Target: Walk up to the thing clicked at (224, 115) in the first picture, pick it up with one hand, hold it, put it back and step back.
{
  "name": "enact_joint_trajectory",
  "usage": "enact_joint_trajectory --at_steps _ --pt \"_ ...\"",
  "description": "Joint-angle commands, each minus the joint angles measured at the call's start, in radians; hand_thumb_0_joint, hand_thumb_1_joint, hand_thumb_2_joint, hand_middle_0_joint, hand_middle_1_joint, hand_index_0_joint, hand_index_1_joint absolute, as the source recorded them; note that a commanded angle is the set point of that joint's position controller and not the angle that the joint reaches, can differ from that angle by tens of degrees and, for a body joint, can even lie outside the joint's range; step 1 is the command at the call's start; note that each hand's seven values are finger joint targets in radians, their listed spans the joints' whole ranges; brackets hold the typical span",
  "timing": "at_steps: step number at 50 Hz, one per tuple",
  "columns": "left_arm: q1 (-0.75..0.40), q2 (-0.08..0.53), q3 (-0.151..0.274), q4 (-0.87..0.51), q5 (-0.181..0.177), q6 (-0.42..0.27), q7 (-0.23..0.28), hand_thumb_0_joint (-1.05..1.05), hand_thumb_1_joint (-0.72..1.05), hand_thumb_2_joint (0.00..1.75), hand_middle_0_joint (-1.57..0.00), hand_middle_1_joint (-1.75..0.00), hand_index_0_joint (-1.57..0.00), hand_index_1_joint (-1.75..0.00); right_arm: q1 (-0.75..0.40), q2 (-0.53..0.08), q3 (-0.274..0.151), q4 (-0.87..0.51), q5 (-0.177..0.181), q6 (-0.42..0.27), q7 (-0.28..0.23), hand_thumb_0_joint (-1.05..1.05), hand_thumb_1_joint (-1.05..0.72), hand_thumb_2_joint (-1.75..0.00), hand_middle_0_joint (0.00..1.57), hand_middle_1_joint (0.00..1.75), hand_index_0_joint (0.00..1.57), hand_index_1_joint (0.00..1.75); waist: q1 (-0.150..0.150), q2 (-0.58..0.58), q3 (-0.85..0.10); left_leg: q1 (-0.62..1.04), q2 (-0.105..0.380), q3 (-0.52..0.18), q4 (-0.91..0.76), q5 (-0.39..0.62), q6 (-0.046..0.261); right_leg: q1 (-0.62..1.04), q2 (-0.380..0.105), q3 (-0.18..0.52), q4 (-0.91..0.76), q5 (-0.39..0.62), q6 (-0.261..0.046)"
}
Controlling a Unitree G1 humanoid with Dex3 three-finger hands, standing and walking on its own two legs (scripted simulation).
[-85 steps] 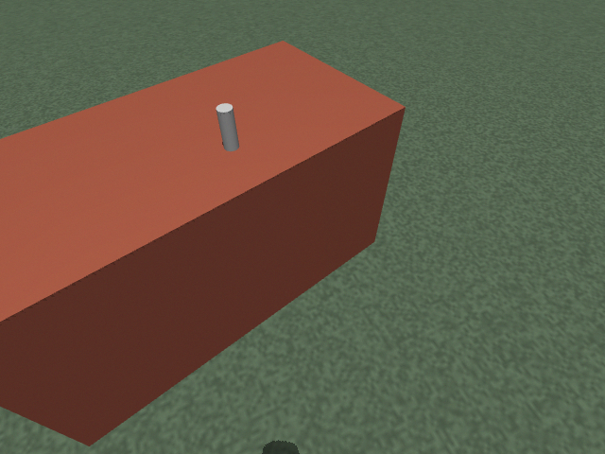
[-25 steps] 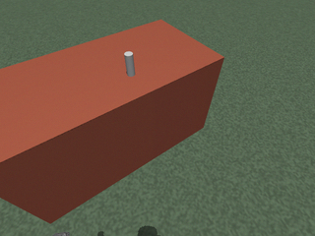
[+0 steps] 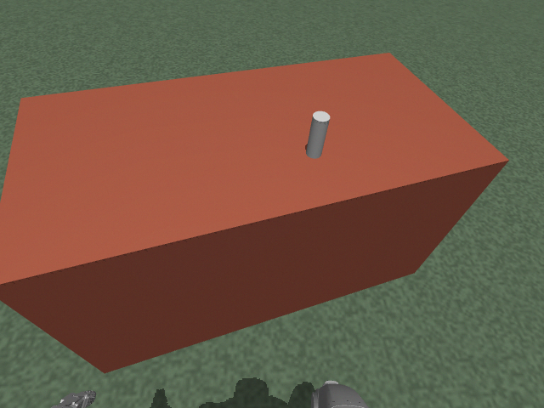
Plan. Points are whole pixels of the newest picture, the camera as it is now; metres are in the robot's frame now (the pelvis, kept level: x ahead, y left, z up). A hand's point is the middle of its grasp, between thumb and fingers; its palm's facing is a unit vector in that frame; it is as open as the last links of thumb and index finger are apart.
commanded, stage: walk up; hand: right
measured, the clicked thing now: (317, 135) +0.72 -0.09 -0.05
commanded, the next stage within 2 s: none
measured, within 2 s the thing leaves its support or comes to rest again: neither
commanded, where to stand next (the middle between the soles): +0.21 -0.08 m, yaw +19 degrees
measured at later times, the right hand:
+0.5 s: hand (454, 297) +0.34 -0.34 -0.13, palm faces -0.29 +0.84 -0.47, open 7.4 cm
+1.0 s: hand (453, 294) +0.36 -0.36 -0.16, palm faces -0.39 +0.84 -0.38, open 7.4 cm
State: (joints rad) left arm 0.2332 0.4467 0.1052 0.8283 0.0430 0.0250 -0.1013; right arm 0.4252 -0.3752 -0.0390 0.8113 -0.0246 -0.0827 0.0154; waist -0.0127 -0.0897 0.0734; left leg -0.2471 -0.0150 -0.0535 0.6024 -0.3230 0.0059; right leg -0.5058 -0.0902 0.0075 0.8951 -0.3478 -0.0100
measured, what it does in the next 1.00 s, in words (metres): walks ahead, turning left: right foot, then left foot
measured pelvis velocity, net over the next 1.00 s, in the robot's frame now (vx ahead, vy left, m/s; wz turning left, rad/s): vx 0.16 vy -0.14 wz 0.36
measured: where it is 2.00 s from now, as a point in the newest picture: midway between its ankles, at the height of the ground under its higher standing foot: outside the picture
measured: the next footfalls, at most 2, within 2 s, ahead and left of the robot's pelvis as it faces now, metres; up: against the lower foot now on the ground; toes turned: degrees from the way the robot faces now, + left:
right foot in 0.14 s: +0.19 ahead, -0.18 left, +0.00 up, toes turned +1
left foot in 0.50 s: +0.27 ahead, +0.02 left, +0.00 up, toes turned +14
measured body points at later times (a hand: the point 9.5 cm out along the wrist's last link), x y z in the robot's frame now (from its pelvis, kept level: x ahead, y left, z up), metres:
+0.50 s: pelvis +0.17 -0.10 -0.02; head +0.20 -0.07 +0.43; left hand +0.12 +0.21 -0.14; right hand +0.36 -0.39 -0.10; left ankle +0.23 +0.01 -0.73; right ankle +0.15 -0.18 -0.72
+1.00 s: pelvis +0.16 -0.14 -0.01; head +0.22 -0.14 +0.43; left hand +0.10 +0.21 -0.09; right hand +0.38 -0.41 -0.13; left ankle +0.15 +0.01 -0.70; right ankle +0.22 -0.28 -0.73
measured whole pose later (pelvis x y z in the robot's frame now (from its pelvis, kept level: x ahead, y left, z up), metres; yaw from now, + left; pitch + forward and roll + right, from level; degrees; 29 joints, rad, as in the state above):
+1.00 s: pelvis +0.16 -0.14 -0.01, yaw +21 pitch -1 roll +1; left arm 0.28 0.45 0.06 0.82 0.04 -0.05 0.02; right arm 0.19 -0.44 -0.08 0.82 -0.02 0.05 0.03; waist 0.03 0.04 0.14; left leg -0.46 0.01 -0.05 0.91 -0.46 0.00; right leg -0.34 -0.14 -0.10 0.76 -0.38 0.03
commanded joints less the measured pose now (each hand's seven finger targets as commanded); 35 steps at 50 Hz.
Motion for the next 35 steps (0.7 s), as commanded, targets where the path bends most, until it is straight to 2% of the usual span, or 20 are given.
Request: enact_joint_trajectory --at_steps 1,4,6,7,8,9,11,13,17,18,20,23,24,25,26,27,28,30,33,35 --pt "-0.064 0.168 0.064 -0.141 0.0 -0.027 0.002 0.0 0.9 0.9 -0.2 -0.3 -0.2 -0.3 0.014 -0.353 -0.116 -0.1 0.005 -0.038 -0.047 0.0 -0.9 -0.9 0.2 0.3 0.2 0.3 0.006 0.207 0.012 -0.075 0.241 -0.314 -0.235 -0.07 0.21 -0.003 -0.025 0.022 -0.053 0.064 -0.013" --pt "-0.025 0.155 0.071 -0.152 -0.003 -0.034 0.002 0.0 0.9 0.9 -0.2 -0.3 -0.2 -0.3 -0.022 -0.351 -0.11 -0.114 -0.001 -0.036 -0.058 0.0 -0.9 -0.9 0.2 0.3 0.2 0.3 0.042 0.222 -0.02 -0.101 0.213 -0.255 -0.123 0.128 0.188 0.107 0.013 -0.023 -0.127 0.024 -0.026" --pt "0.112 0.161 0.087 -0.12 0.0 -0.052 0.016 0.0 0.9 0.9 -0.2 -0.3 -0.2 -0.3 -0.039 -0.299 -0.089 -0.123 -0.001 -0.026 -0.065 0.0 -0.9 -0.9 0.2 0.3 0.2 0.3 0.124 0.145 -0.081 -0.199 0.137 -0.156 0.122 0.298 0.127 0.371 0.072 -0.066 -0.289 0.033 -0.047" --pt "0.233 0.225 0.111 -0.104 0.017 -0.063 0.027 0.0 0.9 0.9 -0.2 -0.3 -0.2 -0.3 -0.018 -0.228 -0.066 -0.128 0.007 -0.024 -0.068 0.0 -0.9 -0.9 0.2 0.3 0.2 0.3 0.187 -0.082 -0.129 -0.305 0.042 -0.062 0.442 0.209 0.087 0.494 -0.031 0.107 -0.43 -0.133 -0.067" --pt "0.202 0.314 0.115 -0.129 0.013 -0.071 0.037 0.0 0.9 0.9 -0.2 -0.3 -0.2 -0.3 0.007 -0.171 -0.044 -0.148 0.032 -0.026 -0.076 0.0 -0.9 -0.9 0.2 0.3 0.2 0.3 0.14 -0.332 -0.113 -0.56 -0.095 0.044 0.62 -0.238 0.036 0.561 -0.312 0.571 -0.648 -0.131 -0.147" --pt "0.077 0.313 0.103 -0.157 -0.005 -0.065 0.036 0.0 0.9 0.9 -0.2 -0.3 -0.2 -0.3 0.007 -0.248 -0.063 -0.122 0.014 -0.022 -0.094 0.0 -0.9 -0.9 0.2 0.3 0.2 0.3 0.078 -0.213 -0.072 -0.532 0.022 0.006 0.734 -0.266 0.04 0.437 -0.385 0.685 -0.675 -0.164 -0.249" --pt "0.067 0.216 0.076 -0.158 -0.018 -0.065 0.04 0.0 0.9 0.9 -0.2 -0.3 -0.2 -0.3 -0.017 -0.28 -0.067 -0.066 0.023 -0.024 -0.07 0.0 -0.9 -0.9 0.2 0.3 0.2 0.3 0.055 -0.004 -0.005 -0.447 0.074 0.004 0.669 -0.129 0.041 0.34 -0.26 0.385 -0.593 -0.036 -0.236" --pt "0.077 0.187 0.06 -0.139 -0.014 -0.075 0.051 0.0 0.9 0.9 -0.2 -0.3 -0.2 -0.3 0.016 -0.252 -0.064 -0.047 0.024 -0.026 -0.053 0.0 -0.9 -0.9 0.2 0.3 0.2 0.3 0.05 -0.05 0.01 -0.391 0.091 0.019 0.52 -0.074 0.037 0.312 -0.187 0.187 -0.539 0.166 -0.206" --pt "0.122 0.187 0.039 -0.147 -0.008 -0.081 0.064 0.0 0.9 0.9 -0.2 -0.3 -0.2 -0.3 -0.055 -0.192 -0.055 -0.078 0.017 -0.014 -0.029 0.0 -0.9 -0.9 0.2 0.3 0.2 0.3 0.07 -0.072 -0.014 -0.294 0.052 0.079 0.268 -0.048 0.021 0.322 -0.199 0.058 -0.451 0.567 -0.237" --pt "0.119 0.175 0.029 -0.151 -0.011 -0.079 0.071 0.0 0.9 0.9 -0.2 -0.3 -0.2 -0.3 -0.069 -0.18 -0.052 -0.08 0.018 -0.009 -0.031 0.0 -0.9 -0.9 0.2 0.3 0.2 0.3 0.071 -0.054 -0.035 -0.255 0.036 0.094 0.232 -0.003 0.022 0.329 -0.194 0.027 -0.415 0.69 -0.218" --pt "0.115 0.183 0.024 -0.156 -0.021 -0.069 0.079 0.0 0.9 0.9 -0.2 -0.3 -0.2 -0.3 -0.085 -0.175 -0.052 -0.088 0.017 -0.003 -0.037 0.0 -0.9 -0.9 0.2 0.3 0.2 0.3 0.065 -0.034 -0.084 -0.17 0.004 0.12 0.158 0.073 0.03 0.333 -0.192 -0.004 -0.35 0.748 -0.192" --pt "0.057 0.163 -0.003 -0.172 -0.037 -0.057 0.089 0.0 0.9 0.9 -0.2 -0.3 -0.2 -0.3 -0.038 -0.199 -0.066 -0.081 0.012 -0.001 -0.041 0.0 -0.9 -0.9 0.2 0.3 0.2 0.3 -0.006 0.061 -0.129 0.067 -0.01 0.101 -0.012 0.286 0.087 0.212 -0.14 -0.071 -0.159 0.592 -0.106" --pt "0.065 0.139 -0.017 -0.175 -0.046 -0.059 0.093 0.0 0.9 0.9 -0.2 -0.3 -0.2 -0.3 -0.024 -0.254 -0.083 -0.089 0.003 -0.002 -0.046 0.0 -0.9 -0.9 0.2 0.3 0.2 0.3 -0.024 0.155 -0.155 0.193 0.074 -0.033 -0.012 0.472 0.144 0.088 -0.083 -0.104 -0.02 0.506 -0.039" --pt "0.104 0.086 -0.024 -0.187 -0.059 -0.055 0.093 0.0 0.9 0.9 -0.2 -0.3 -0.2 -0.3 -0.005 -0.33 -0.1 -0.12 -0.008 -0.001 -0.054 0.0 -0.9 -0.9 0.2 0.3 0.2 0.3 -0.027 0.312 -0.226 0.287 0.34 -0.398 -0.059 0.723 0.284 -0.058 0.043 -0.114 0.231 0.039 0.017" --pt "0.151 0.128 -0.008 -0.159 -0.068 -0.029 0.105 0.0 0.9 0.9 -0.2 -0.3 -0.2 -0.3 -0.033 -0.336 -0.094 -0.143 0.024 0.001 -0.058 0.0 -0.9 -0.9 0.2 0.3 0.2 0.3 -0.008 0.242 -0.281 0.256 0.466 -0.55 -0.08 0.767 0.417 -0.026 0.042 -0.004 0.335 -0.31 0.048" --pt "0.113 0.161 -0.008 -0.137 -0.055 -0.02 0.111 0.0 0.9 0.9 -0.2 -0.3 -0.2 -0.3 -0.085 -0.312 -0.093 -0.137 0.038 0.01 -0.062 0.0 -0.9 -0.9 0.2 0.3 0.2 0.3 0.003 0.155 -0.238 0.15 0.422 -0.47 -0.107 0.644 0.385 0.0 -0.004 0.052 0.335 -0.314 0.031" --pt "0.086 0.161 -0.003 -0.135 -0.052 -0.018 0.108 0.0 0.9 0.9 -0.2 -0.3 -0.2 -0.3 -0.133 -0.287 -0.081 -0.145 0.035 0.016 -0.068 0.0 -0.9 -0.9 0.2 0.3 0.2 0.3 0.013 0.143 -0.193 0.069 0.353 -0.352 -0.096 0.588 0.32 0.016 -0.011 0.055 0.285 -0.284 0.011" --pt "0.141 0.154 0.001 -0.081 -0.055 -0.02 0.106 0.0 0.9 0.9 -0.2 -0.3 -0.2 -0.3 -0.22 -0.284 -0.07 -0.145 0.022 0.03 -0.065 0.0 -0.9 -0.9 0.2 0.3 0.2 0.3 0.05 0.247 -0.134 -0.109 0.269 -0.219 -0.072 0.46 0.251 0.114 -0.013 0.01 0.168 -0.214 -0.016" --pt "0.178 0.139 0.003 -0.039 -0.055 -0.039 0.111 0.0 0.9 0.9 -0.2 -0.3 -0.2 -0.3 -0.254 -0.284 -0.072 -0.152 0.003 0.06 -0.043 0.0 -0.9 -0.9 0.2 0.3 0.2 0.3 0.044 0.308 -0.137 -0.149 0.187 -0.151 -0.016 0.431 0.221 0.184 0.04 -0.068 -0.027 -0.128 -0.007" --pt "0.229 0.151 0.013 -0.009 -0.046 -0.055 0.127 0.0 0.9 0.9 -0.2 -0.3 -0.2 -0.3 -0.28 -0.287 -0.081 -0.171 -0.002 0.088 -0.024 0.0 -0.9 -0.9 0.2 0.3 0.2 0.3 0.068 0.28 -0.164 -0.191 0.137 -0.133 0.076 0.297 0.181 0.288 0.073 -0.112 -0.21 0.019 -0.006"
